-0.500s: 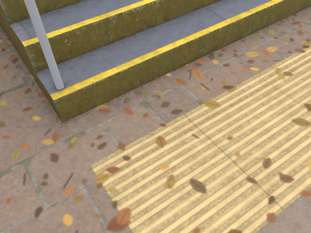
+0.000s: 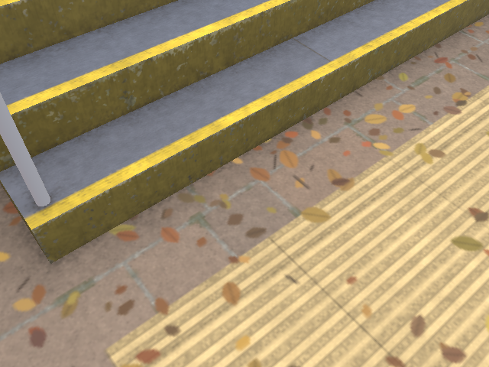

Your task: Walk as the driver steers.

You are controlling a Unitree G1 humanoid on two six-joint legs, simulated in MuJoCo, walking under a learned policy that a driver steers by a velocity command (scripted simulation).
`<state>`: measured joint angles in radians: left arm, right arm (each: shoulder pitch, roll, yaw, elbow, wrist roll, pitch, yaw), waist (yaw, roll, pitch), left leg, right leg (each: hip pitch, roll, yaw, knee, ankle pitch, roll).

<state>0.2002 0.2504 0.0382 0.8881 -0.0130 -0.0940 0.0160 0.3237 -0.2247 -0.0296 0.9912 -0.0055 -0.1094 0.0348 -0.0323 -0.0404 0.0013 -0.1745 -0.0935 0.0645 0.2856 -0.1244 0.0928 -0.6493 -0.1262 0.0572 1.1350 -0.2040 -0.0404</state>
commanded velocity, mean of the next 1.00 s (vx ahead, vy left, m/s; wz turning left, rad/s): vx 0.28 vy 0.00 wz -0.02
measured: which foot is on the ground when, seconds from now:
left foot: down 0.00-0.32, up 0.34-0.72, down 0.74-1.00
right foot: up 0.00-0.28, down 0.30-1.00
